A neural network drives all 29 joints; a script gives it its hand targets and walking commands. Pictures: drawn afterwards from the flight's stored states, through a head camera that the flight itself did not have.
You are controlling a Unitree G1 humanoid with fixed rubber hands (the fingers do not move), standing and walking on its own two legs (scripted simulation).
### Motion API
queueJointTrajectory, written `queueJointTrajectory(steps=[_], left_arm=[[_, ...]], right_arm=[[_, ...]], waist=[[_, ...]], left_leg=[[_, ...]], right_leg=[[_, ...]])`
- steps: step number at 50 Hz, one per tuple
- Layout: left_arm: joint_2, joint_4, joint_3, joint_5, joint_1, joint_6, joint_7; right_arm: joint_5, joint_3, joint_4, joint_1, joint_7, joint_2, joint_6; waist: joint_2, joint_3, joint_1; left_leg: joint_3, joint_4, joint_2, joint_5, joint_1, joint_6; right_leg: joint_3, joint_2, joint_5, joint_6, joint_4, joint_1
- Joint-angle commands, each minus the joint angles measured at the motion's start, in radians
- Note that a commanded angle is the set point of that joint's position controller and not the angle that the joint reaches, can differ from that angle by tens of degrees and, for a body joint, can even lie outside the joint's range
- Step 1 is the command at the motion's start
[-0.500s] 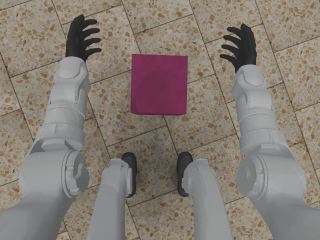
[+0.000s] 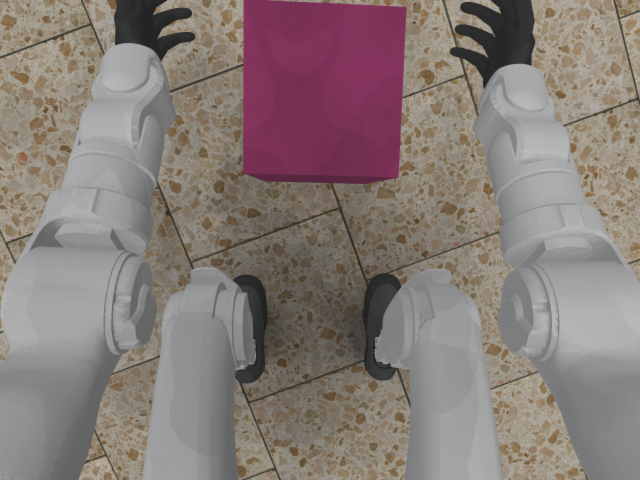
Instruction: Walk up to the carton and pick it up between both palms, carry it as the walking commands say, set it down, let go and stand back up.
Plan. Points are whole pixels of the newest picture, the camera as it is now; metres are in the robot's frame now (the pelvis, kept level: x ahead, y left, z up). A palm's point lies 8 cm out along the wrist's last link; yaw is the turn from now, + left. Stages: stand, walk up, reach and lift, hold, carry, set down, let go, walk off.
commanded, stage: reach and lift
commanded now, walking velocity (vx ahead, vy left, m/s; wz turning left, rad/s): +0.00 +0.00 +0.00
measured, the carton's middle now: (319, 113) +0.52 +0.00 -0.34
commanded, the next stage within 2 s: none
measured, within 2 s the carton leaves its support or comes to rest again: leaves its support in 1.98 s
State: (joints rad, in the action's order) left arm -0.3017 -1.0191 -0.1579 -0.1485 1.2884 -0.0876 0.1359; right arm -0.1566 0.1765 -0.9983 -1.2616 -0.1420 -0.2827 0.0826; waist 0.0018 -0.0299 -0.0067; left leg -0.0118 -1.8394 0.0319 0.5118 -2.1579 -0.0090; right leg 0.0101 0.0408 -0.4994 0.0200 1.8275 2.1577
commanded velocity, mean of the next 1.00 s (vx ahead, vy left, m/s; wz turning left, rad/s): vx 0.00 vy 0.00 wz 0.00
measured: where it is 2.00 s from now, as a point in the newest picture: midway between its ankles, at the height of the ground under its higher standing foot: (315, 345)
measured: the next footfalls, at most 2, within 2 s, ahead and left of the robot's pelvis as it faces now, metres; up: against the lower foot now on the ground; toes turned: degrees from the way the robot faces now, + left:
none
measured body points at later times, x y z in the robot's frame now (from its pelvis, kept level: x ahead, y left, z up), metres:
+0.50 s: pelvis -0.01 +0.00 -0.09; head +0.36 +0.00 +0.15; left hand +0.54 +0.18 -0.28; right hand +0.54 -0.17 -0.28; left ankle +0.10 +0.13 -0.43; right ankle +0.11 -0.13 -0.43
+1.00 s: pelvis -0.02 +0.00 -0.09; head +0.36 +0.00 +0.16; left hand +0.55 +0.17 -0.27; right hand +0.54 -0.16 -0.27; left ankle +0.10 +0.13 -0.43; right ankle +0.11 -0.13 -0.43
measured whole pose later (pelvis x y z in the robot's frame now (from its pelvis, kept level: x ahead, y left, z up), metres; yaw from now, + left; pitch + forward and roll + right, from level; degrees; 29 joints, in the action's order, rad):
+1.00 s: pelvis -0.02 +0.00 -0.09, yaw +0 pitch +38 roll +0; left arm -0.35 -1.22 0.00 -0.28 1.50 -0.01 0.13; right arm -0.28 0.03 -1.20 -1.49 -0.14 -0.32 0.01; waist 0.00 -0.35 0.00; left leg -0.03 -2.16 0.02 0.54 -2.27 -0.02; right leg 0.02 0.03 -0.53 0.02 2.15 2.27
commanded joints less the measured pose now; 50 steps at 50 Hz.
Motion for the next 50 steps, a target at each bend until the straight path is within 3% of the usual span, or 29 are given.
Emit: queueJointTrajectory(steps=[1,23,29,50], left_arm=[[-0.098,0.054,0.002,-0.008,0.254,0.031,0.000],[-0.187,-0.057,0.137,-0.132,0.437,0.097,0.002],[-0.198,-0.030,0.166,-0.162,0.456,0.099,0.012],[-0.125,-0.117,0.145,-0.126,0.461,0.097,-0.002]], right_arm=[[-0.005,-0.001,0.055,-0.248,-0.001,-0.105,-0.031],[-0.127,-0.128,-0.066,-0.446,-0.014,-0.168,-0.094],[-0.162,-0.164,-0.061,-0.450,-0.018,-0.171,-0.093],[-0.112,-0.141,-0.121,-0.474,-0.003,-0.117,-0.095]], waist=[[0.013,1.057,-0.003],[0.008,0.956,0.005],[0.011,1.034,0.010],[0.006,0.843,0.002]], left_leg=[[0.053,0.104,-0.092,-0.250,0.559,-0.021],[0.037,-0.149,-0.060,-0.254,0.473,-0.032],[0.045,-0.179,-0.057,-0.275,0.534,-0.031],[0.036,-0.151,-0.073,-0.217,0.449,-0.026]], right_leg=[[-0.071,-0.096,0.254,0.010,-0.077,-0.545],[-0.040,-0.067,0.271,0.015,0.173,-0.531],[-0.047,-0.064,0.296,0.017,0.199,-0.593],[-0.050,-0.085,0.229,0.016,0.174,-0.472]])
